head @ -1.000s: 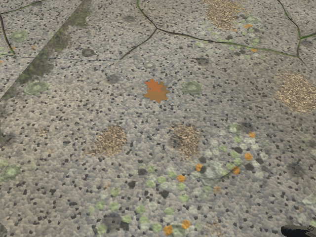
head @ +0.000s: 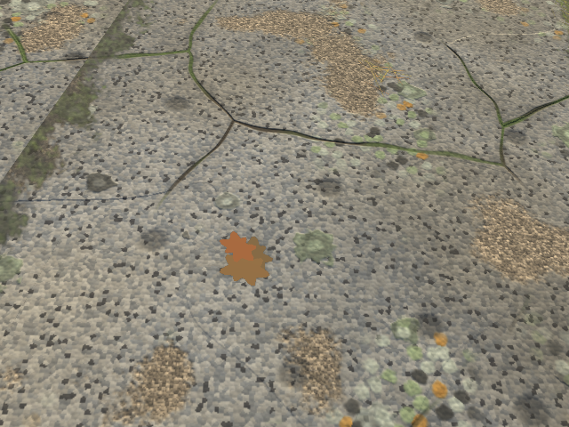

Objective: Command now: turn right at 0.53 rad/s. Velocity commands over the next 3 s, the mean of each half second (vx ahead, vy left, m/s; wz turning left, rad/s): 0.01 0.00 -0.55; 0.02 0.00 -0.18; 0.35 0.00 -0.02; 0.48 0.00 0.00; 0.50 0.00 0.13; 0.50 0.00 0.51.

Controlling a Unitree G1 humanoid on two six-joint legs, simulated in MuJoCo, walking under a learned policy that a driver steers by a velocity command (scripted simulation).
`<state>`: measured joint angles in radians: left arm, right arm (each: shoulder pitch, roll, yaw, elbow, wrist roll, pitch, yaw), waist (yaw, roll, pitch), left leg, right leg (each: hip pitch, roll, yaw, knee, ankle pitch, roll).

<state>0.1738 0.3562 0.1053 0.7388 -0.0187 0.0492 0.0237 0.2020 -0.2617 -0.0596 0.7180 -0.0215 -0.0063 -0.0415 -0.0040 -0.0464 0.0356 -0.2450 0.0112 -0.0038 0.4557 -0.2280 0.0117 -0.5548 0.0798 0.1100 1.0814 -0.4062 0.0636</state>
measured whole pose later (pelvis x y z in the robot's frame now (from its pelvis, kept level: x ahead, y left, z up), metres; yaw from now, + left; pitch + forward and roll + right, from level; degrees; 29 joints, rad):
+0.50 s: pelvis +0.00 -0.05 +0.00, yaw -17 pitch +2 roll +2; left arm 0.17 0.30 0.06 0.64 0.00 0.03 0.02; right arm 0.14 -0.33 -0.09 0.72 -0.01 0.01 -0.04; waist 0.00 0.03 0.05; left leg -0.54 0.01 -0.04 1.03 -0.37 -0.09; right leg -0.27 0.05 0.08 0.45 -0.21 -0.05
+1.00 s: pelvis +0.03 -0.02 -0.01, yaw -21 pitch -1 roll +0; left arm 0.23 0.26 0.04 0.77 0.01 0.03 0.02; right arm 0.18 -0.24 -0.02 0.73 -0.01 -0.02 -0.01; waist 0.01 -0.01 0.01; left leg -0.23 -0.01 -0.01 0.54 -0.30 0.01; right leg -0.23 0.05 0.13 0.56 -0.32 0.00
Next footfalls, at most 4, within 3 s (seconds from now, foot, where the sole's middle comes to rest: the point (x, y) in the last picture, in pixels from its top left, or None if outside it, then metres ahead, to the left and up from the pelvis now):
0.28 right None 0.02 -0.14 -0.78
0.70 left None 0.11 0.08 -0.78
1.60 left None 0.46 -0.05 -0.78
2.14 right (428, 357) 0.65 -0.38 -0.78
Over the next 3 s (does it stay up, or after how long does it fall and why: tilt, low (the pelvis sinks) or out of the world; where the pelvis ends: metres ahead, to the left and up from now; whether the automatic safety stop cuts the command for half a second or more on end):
stays up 1.00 -0.31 0.00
